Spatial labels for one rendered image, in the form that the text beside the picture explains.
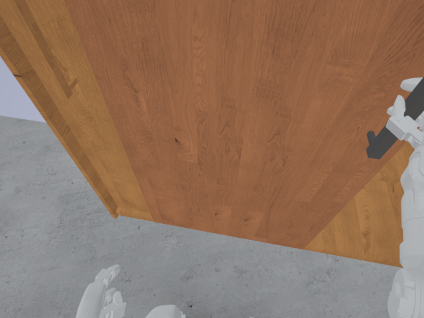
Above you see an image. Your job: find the robot right upper arm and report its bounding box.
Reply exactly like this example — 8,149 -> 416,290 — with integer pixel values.
388,268 -> 424,318

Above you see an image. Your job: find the robot left hand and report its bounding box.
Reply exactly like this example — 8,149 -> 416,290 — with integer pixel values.
76,264 -> 126,318

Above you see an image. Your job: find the right robot forearm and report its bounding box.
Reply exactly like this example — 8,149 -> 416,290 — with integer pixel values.
399,146 -> 424,270

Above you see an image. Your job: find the robot right hand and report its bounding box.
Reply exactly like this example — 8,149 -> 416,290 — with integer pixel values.
386,78 -> 424,149

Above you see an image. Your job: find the handle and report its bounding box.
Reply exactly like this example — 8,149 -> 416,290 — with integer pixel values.
3,0 -> 73,99
366,77 -> 424,159

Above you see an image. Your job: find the left robot thigh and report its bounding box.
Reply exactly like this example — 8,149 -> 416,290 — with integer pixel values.
145,305 -> 186,318

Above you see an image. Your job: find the wardrobe door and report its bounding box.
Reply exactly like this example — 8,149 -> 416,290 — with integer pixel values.
64,0 -> 424,250
0,0 -> 150,213

